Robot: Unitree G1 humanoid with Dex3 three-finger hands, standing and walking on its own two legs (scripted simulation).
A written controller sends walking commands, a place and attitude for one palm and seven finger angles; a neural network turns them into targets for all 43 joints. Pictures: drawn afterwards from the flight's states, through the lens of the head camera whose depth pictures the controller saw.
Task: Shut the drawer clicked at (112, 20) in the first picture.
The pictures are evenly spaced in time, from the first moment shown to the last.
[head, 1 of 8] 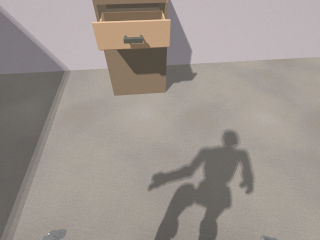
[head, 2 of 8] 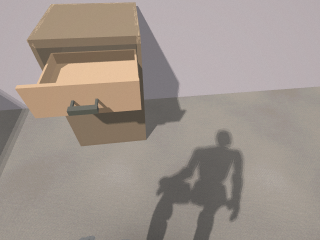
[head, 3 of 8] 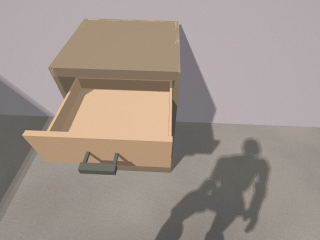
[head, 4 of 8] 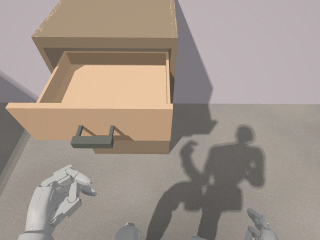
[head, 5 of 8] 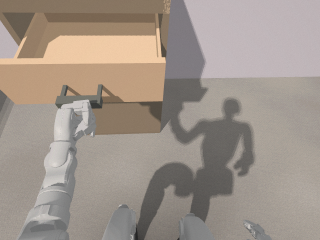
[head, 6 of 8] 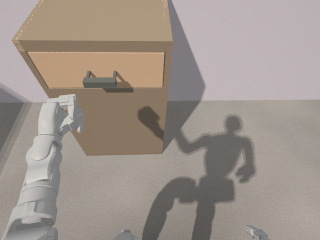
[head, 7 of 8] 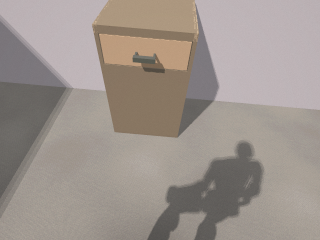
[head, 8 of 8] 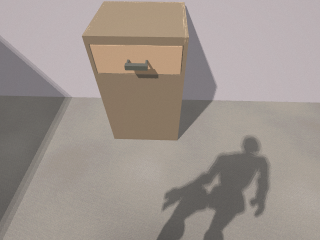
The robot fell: no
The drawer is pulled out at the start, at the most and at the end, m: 0.28 0.28 0.00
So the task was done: yes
